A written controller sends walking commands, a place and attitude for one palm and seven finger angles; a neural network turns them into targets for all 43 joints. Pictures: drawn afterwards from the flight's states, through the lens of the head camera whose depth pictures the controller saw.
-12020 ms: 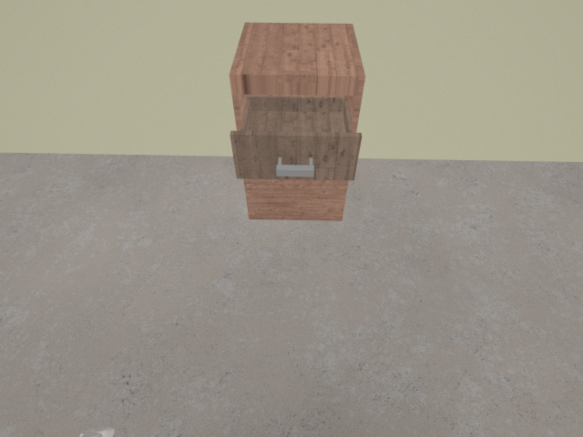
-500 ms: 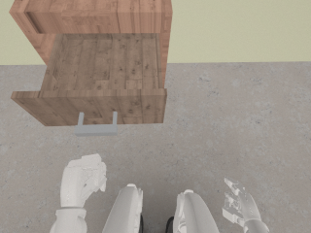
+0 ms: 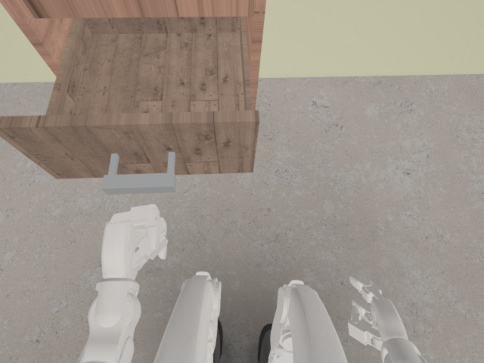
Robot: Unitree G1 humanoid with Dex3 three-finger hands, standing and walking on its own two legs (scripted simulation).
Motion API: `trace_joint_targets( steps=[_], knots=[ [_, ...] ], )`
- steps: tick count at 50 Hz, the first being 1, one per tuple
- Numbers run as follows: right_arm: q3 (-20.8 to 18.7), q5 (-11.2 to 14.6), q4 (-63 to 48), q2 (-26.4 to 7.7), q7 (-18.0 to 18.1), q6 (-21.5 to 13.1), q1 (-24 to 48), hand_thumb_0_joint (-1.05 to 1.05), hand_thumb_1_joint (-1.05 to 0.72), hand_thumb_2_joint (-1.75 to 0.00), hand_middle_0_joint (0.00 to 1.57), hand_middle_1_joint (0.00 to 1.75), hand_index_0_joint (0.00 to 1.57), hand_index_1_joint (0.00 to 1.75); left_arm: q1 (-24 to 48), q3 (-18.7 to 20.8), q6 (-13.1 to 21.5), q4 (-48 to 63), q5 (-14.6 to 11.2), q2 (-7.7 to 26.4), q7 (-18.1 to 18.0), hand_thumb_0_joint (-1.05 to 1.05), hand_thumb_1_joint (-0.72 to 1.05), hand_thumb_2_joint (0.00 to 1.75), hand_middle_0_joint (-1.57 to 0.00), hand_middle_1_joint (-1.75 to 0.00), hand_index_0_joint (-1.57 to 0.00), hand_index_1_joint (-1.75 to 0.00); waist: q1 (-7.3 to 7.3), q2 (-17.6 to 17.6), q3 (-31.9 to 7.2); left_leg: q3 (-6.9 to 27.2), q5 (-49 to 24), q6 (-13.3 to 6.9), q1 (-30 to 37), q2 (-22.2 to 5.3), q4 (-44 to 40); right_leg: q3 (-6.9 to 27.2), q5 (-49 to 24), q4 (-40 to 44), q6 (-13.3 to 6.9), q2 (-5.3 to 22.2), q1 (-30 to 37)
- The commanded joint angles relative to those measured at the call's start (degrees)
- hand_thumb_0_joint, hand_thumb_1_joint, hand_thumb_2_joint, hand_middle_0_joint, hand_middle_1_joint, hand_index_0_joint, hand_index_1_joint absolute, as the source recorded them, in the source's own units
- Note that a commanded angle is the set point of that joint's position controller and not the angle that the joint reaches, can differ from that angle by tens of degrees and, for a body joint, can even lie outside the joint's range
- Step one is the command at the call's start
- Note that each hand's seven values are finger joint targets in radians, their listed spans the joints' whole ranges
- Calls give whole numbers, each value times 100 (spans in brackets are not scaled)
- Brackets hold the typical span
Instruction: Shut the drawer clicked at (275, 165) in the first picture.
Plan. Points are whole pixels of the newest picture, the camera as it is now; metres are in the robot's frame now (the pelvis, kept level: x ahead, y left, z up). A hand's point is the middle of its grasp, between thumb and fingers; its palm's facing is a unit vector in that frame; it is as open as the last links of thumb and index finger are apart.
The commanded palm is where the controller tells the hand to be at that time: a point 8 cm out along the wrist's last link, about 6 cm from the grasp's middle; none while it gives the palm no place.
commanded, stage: bring the fist close to the handle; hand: left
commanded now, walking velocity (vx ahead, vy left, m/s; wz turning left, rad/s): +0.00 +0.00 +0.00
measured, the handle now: (141, 171) +0.41 +0.20 -0.01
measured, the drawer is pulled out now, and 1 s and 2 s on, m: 0.22 0.22 0.08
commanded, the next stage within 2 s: push the drawer shut in 0.42 s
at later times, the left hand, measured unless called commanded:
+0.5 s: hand (163, 235) +0.30 +0.15 -0.01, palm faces +0.09 -1.00 -0.02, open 3.3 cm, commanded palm +0.28 +0.19 -0.01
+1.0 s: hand (162, 214) +0.34 +0.16 -0.01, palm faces +0.09 -1.00 -0.03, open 3.1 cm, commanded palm +0.34 +0.20 -0.01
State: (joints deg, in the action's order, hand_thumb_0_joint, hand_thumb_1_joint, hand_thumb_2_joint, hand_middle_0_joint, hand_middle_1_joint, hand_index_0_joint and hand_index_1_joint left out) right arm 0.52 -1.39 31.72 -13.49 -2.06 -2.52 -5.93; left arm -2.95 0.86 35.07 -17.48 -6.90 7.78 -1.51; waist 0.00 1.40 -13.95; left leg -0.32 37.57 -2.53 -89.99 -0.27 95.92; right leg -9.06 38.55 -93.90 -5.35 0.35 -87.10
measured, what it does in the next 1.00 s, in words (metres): stands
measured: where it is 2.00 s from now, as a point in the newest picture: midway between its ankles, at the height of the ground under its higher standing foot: outside the picture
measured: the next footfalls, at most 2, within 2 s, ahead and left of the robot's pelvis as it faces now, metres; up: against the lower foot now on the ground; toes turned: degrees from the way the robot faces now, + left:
none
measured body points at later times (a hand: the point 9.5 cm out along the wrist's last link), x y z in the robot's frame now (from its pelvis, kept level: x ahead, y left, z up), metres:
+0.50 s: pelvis +0.00 +0.01 +0.00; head +0.16 +0.02 +0.42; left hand +0.29 +0.20 -0.01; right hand +0.19 -0.22 -0.13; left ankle +0.05 +0.10 -0.52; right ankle +0.04 -0.08 -0.52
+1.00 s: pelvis +0.00 +0.01 +0.00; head +0.16 +0.02 +0.42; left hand +0.33 +0.21 -0.01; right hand +0.17 -0.23 -0.13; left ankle +0.05 +0.10 -0.52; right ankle +0.04 -0.08 -0.52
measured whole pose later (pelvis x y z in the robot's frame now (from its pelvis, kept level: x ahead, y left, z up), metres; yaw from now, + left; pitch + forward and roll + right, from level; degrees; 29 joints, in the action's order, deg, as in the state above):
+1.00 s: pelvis +0.00 +0.01 +0.00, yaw +0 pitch +32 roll -3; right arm 0.8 -1.1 33.1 -14.5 -1.5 0.0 -6.6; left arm 7.0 3.2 33.9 -23.3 -7.2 9.4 -2.0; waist -0.8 1.9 -13.0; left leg -0.6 37.1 -3.3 -91.9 -0.1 96.4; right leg -8.7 37.8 -94.1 -4.6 0.4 -88.9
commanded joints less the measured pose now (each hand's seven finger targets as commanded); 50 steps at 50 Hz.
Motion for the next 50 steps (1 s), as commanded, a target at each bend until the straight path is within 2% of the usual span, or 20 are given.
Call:
trace_joint_targets(
  steps=[1,3,6,10,11,14,19,20,21,26,28,31,33,36,37,39,40,42,45,50],
  knots=[
    [-318,-3,-633,-809,51,-167,-117,0,-90,-90,20,30,20,30,605,243,462,981,-14,408,-7,0,90,90,-140,-160,-140,-160,-131,-36,-2442,451,-1482,82,1660,111,-989,875,-1350,1249,294,-104,1561],
    [-328,6,-688,-802,29,-141,-122,0,-90,-90,20,30,20,30,506,171,452,1249,-40,356,-4,0,90,90,-140,-160,-140,-160,-81,57,-2724,441,-1657,87,1842,115,-1015,886,-1532,1233,294,-92,1700],
    [-323,31,-736,-802,11,-72,-145,0,-90,-90,20,30,20,30,183,325,353,1343,-76,519,-7,0,90,90,-140,-160,-140,-160,-3,42,-2750,445,-1769,97,1851,117,-1090,907,-1660,1249,289,-101,1884],
    [-315,48,-742,-781,9,-19,-127,0,-90,-90,20,30,20,30,195,58,260,1302,-37,266,-34,0,90,90,-140,-160,-140,-160,-172,-178,-2459,485,-1559,62,1723,101,-1086,856,-1481,1303,318,-119,1705],
    [-316,48,-699,-790,25,-21,-122,0,-90,-90,20,30,20,30,364,169,296,1354,-39,400,-56,0,90,90,-140,-160,-140,-160,-177,-143,-2407,476,-1467,67,1658,102,-1061,874,-1365,1306,316,-114,1663],
    [-312,30,-656,-788,44,-66,-121,0,-90,-90,20,30,20,30,559,96,389,1402,-8,344,-103,0,90,90,-140,-160,-140,-160,-207,-58,-2395,521,-1391,71,1721,105,-1060,827,-1236,1268,302,-129,1472],
    [-308,13,-628,-799,49,-89,-121,0,-90,-90,20,30,20,30,492,211,463,1219,10,440,-119,0,90,90,-140,-160,-140,-160,-145,-57,-2391,516,-1385,85,1717,115,-1064,839,-1195,1254,284,-130,1460],
    [-309,18,-630,-784,39,-86,-113,0,-90,-90,20,30,20,30,480,88,450,1193,19,315,-101,0,90,90,-140,-160,-140,-160,-173,-43,-2419,504,-1454,82,1781,118,-1059,839,-1294,1269,294,-125,1484],
    [-311,24,-655,-799,30,-68,-126,0,-90,-90,20,30,20,30,387,195,428,1179,16,412,-91,0,90,90,-140,-160,-140,-160,-100,31,-2430,508,-1435,102,1799,117,-1109,814,-1250,1254,280,-120,1500],
    [-319,42,-707,-801,22,-11,-116,0,-90,-90,20,30,20,30,277,156,318,1254,-19,374,-48,0,90,90,-140,-160,-140,-160,-94,50,-2491,516,-1628,105,1935,111,-1132,795,-1451,1230,284,-128,1516],
    [-306,42,-666,-799,46,0,-136,0,-90,-90,20,30,20,30,697,189,310,1248,-30,420,-69,0,90,90,-140,-160,-140,-160,-223,-87,-2365,503,-1442,77,1748,110,-1061,842,-1324,1304,312,-129,1527],
    [-302,22,-591,-821,71,-24,-160,0,-90,-90,20,30,20,30,1095,255,353,1165,0,490,-95,0,90,90,-140,-160,-140,-160,-271,39,-2402,542,-1458,90,1816,98,-1019,800,-1304,1226,305,-137,1338],
    [-298,16,-571,-829,74,-32,-165,0,-90,-90,20,30,20,30,1138,351,367,1074,-32,544,-84,0,90,90,-140,-160,-140,-160,-212,108,-2471,518,-1488,103,1822,109,-1020,826,-1321,1241,293,-138,1415],
    [-300,26,-555,-868,78,-8,-192,0,-90,-90,20,30,20,30,1396,279,308,929,-40,498,-22,0,90,90,-140,-160,-140,-160,-285,88,-2542,532,-1529,93,1888,99,-1013,810,-1377,1235,304,-134,1385],
    [-307,27,-560,-881,87,5,-217,0,-90,-90,20,30,20,30,1367,410,288,924,-51,603,-20,0,90,90,-140,-160,-140,-160,-220,118,-2609,527,-1600,107,1918,91,-1041,802,-1437,1209,294,-130,1454],
    [-305,34,-591,-899,77,37,-247,0,-90,-90,20,30,20,30,1394,331,187,840,-68,526,8,0,90,90,-140,-160,-140,-160,-254,168,-2663,553,-1699,104,2024,81,-1077,766,-1508,1197,290,-134,1412],
    [-307,44,-593,-905,76,55,-247,0,-90,-90,20,30,20,30,1390,409,164,849,-70,588,12,0,90,90,-140,-160,-140,-160,-189,195,-2694,546,-1739,120,2078,79,-1102,768,-1540,1195,288,-137,1443],
    [-305,58,-607,-909,69,96,-254,0,-90,-90,20,30,20,30,1494,333,111,841,-84,520,5,0,90,90,-140,-160,-140,-160,-258,92,-2667,556,-1726,106,2080,68,-1115,770,-1559,1234,305,-134,1454],
    [-300,43,-504,-927,107,85,-258,0,-90,-90,20,30,20,30,2181,320,164,763,-22,573,-82,0,90,90,-140,-160,-140,-160,-411,102,-2521,582,-1452,89,1956,62,-1057,772,-1317,1246,328,-125,1225],
    [-283,13,-374,-951,160,44,-297,0,-90,-90,20,30,20,30,2820,548,321,413,15,808,-139,0,90,90,-140,-160,-140,-160,-473,39,-2487,550,-1208,77,1708,84,-996,830,-1103,1278,335,-119,1249]
  ],
)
